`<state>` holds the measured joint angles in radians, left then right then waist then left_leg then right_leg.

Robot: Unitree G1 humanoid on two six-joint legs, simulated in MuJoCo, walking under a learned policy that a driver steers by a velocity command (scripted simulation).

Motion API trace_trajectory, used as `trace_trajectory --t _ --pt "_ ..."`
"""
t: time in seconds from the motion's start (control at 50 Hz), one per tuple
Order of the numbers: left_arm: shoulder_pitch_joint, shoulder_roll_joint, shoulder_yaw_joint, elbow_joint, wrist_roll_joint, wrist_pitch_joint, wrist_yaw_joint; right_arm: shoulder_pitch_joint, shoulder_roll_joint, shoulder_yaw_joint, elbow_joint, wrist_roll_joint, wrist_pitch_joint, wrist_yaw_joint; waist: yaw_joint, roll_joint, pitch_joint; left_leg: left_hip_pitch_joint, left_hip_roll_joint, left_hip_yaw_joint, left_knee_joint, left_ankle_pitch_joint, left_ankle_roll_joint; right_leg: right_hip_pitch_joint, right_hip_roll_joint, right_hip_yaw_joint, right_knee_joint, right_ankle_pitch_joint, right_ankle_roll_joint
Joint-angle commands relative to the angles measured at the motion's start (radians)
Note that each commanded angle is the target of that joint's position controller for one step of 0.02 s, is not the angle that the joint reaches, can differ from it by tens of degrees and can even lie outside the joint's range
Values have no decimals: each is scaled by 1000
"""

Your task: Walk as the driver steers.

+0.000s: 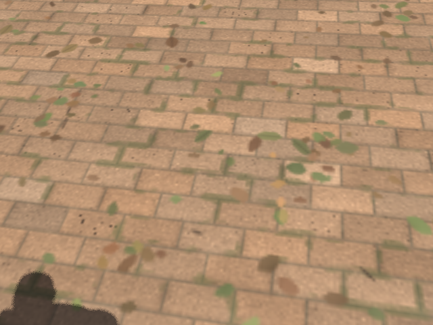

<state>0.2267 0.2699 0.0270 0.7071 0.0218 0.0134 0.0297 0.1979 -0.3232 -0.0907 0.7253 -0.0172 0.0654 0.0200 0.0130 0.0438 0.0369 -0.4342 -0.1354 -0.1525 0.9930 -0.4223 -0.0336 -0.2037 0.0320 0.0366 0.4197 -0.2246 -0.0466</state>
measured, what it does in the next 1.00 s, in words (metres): steps on the spot: left foot, then right foot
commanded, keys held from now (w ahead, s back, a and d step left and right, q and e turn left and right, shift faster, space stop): shift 0.02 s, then e+shift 0.48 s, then shift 0.14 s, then q+shift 0.36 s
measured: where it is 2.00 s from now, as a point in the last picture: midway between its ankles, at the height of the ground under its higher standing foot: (259, 266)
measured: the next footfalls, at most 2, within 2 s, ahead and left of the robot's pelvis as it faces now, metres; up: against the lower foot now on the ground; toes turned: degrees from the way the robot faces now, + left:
left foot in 0.16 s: +0.01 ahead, +0.12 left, +0.00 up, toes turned -7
right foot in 0.52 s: -0.02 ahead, -0.11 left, +0.00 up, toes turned -23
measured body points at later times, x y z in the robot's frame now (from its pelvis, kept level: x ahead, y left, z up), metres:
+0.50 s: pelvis -0.03 -0.01 -0.02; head +0.01 -0.03 +0.43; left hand +0.17 +0.23 -0.12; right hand +0.02 -0.31 -0.13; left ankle -0.03 +0.12 -0.75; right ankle -0.05 -0.09 -0.74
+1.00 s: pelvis -0.02 -0.03 -0.01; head +0.00 -0.04 +0.44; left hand +0.18 +0.17 -0.12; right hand -0.02 -0.32 -0.13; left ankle -0.01 +0.07 -0.71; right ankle -0.05 -0.10 -0.75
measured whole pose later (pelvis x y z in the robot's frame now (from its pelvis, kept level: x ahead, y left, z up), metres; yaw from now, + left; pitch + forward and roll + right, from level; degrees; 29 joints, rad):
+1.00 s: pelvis -0.02 -0.03 -0.01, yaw -15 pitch -1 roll -1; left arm 0.16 0.24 0.02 0.73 0.03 0.03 0.03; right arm 0.26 -0.28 -0.06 0.79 -0.01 0.08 0.04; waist -0.03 0.00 0.08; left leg -0.35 0.03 0.04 0.83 -0.44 -0.01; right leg -0.16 0.03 -0.17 0.45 -0.27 -0.08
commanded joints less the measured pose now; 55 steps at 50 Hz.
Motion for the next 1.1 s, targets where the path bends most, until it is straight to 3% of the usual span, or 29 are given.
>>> trace_trajectory --t 0.02,0.06,0.1,0.14,0.16,0.18,0.2,0.22,0.24,0.26,0.3,0.4,0.48,0.5,0.52,0.54,0.56,0.58,0.6,0.64,0.66,0.72,0.76,0.8,0.9,1.02,1.06,1.08,1.1 --pt "2 127 30 -40 -3 -18 0 -4 -46 3 -44 8 0 -2 4 -197 -59 -16 26 31 -116 -29 -15 138 -217 178 -68 460 -155" --pt "11 109 18 -15 -2 -15 -11 -27 1 30 -34 12 4 -12 11 -240 -64 130 66 100 -351 -57 -6 100 -186 187 -74 421 -140" --pt "46 177 45 11 -5 1 -23 -17 -22 25 -25 16 0 -37 6 -269 -27 182 31 155 -525 29 9 93 -164 246 -23 514 -129" --pt "36 203 61 7 -22 1 -29 49 -64 17 -3 10 -23 -57 -29 -218 -65 325 72 109 -692 236 36 33 -159 289 33 542 -79" --pt "29 180 58 -8 -31 -6 -30 75 -111 8 0 0 -37 -66 -32 -150 -113 454 171 44 -683 277 59 -68 -133 277 71 399 -42" --pt "16 107 43 -45 -49 -13 -35 50 -197 -10 -8 -7 -40 -72 -16 68 -110 514 349 -107 -660 480 142 -235 -15 143 204 129 9" --pt "1 122 48 -42 -35 -3 -26 38 -176 -11 -6 1 -34 -66 -50 180 -98 443 491 -162 -664 665 258 -273 57 1 386 -305 18" --pt "1 153 64 -28 -17 12 -23 22 -112 7 -20 -1 -37 -62 -47 112 -60 392 513 -137 -675 746 304 -297 24 -5 586 -380 27" --pt "23 151 73 -10 -13 25 -28 -27 -65 23 -34 -2 -36 -61 -15 57 -35 346 473 -62 -676 731 287 -296 2 0 668 -343 35" --pt "42 143 76 -1 -12 39 -35 -73 -43 32 -44 -6 -34 -65 8 62 -11 317 424 13 -675 704 250 -295 -11 -5 695 -293 44" --pt "38 122 71 -6 -11 54 -59 -81 -55 31 -46 -13 -36 -71 3 120 3 340 372 97 -672 671 219 -316 -24 -34 650 -232 71" --pt "-37 91 56 -69 -18 66 -91 -44 -101 13 -38 -15 -44 -59 -39 133 -23 360 414 170 -627 621 203 -221 -53 -89 410 -207 66" --pt "-23 105 65 -93 -19 62 -87 -42 -135 -2 -37 -1 -52 -37 -22 125 -49 326 446 223 -508 590 153 -101 -21 -153 237 -167 26" --pt "17 104 68 -83 -11 55 -80 -44 -134 -4 -35 8 -52 -32 11 76 -61 271 432 268 -411 520 111 -16 -5 -145 129 -78 10" --pt "81 155 83 -65 8 38 -65 4 -119 -3 -23 9 -53 -25 43 -84 -87 140 368 320 -208 346 51 127 -52 15 -25 54 -22" --pt "109 343 120 -91 0 20 -55 -5 -19 27 -102 -4 -45 -20 22 -401 -92 -180 172 357 51 -241 -33 247 -393 507 -84 495 -161" --pt "204 326 128 -77 -23 19 -57 -94 -52 29 -110 -16 -28 -37 114 -250 -173 -187 149 162 182 -279 -19 236 -426 513 -81 578 -278" --pt "168 274 109 -70 -21 22 -50 -101 -58 27 -104 -2 -21 -39 81 -191 -126 -195 173 135 221 -197 -5 195 -389 421 -82 486 -279" --pt "84 211 89 -76 -19 28 -40 -93 -63 25 -84 9 -25 -37 44 -147 -58 -175 196 124 190 -94 6 127 -323 331 -99 385 -237" --pt "-28 150 64 -95 -22 32 -26 -36 -89 18 -44 -7 -25 -31 -5 -160 -49 -100 195 141 132 24 7 82 -224 223 -109 381 -173" --pt "-41 129 52 -95 -20 29 -25 13 -87 18 -17 -8 -19 -25 -19 -147 -81 -61 182 155 134 49 6 91 -217 179 -111 426 -166" --pt "-48 62 15 -70 -3 4 -18 57 -27 39 31 10 0 -9 -23 -112 -84 49 180 141 -38 86 3 72 -213 89 -156 356 -136" --pt "-37 98 17 -47 12 0 -7 29 -37 37 33 8 6 -5 6 -154 -31 71 150 121 -127 82 9 50 -222 67 -177 220 -126" --pt "-13 150 32 -30 10 9 0 14 -77 22 25 4 5 -1 20 -165 1 22 140 133 -119 50 17 72 -259 81 -170 171 -148" --pt "-19 134 34 -25 8 13 5 -4 -56 18 0 3 0 15 20 -115 22 -44 172 164 -105 -14 14 117 -322 69 -145 204 -193" --pt "-46 142 46 -18 10 4 -3 3 -31 16 -48 20 3 29 7 -142 -49 46 163 226 -222 -42 39 150 -344 -40 -41 459 -173" --pt "-13 184 63 -19 19 -3 -19 -17 -50 12 -71 18 6 44 30 -162 -88 107 159 252 -279 -60 78 122 -375 -11 -132 -108 -151" --pt "-30 203 69 -25 18 -6 -23 -24 -65 6 -82 16 7 59 16 -164 -64 159 153 258 -324 -68 102 53 -383 9 -179 -373 -130" --pt "-77 211 72 -36 13 -6 -25 17 -69 1 -71 15 5 72 -26 -145 -33 262 141 270 -404 -45 131 -53 -373 -16 -180 -507 -97"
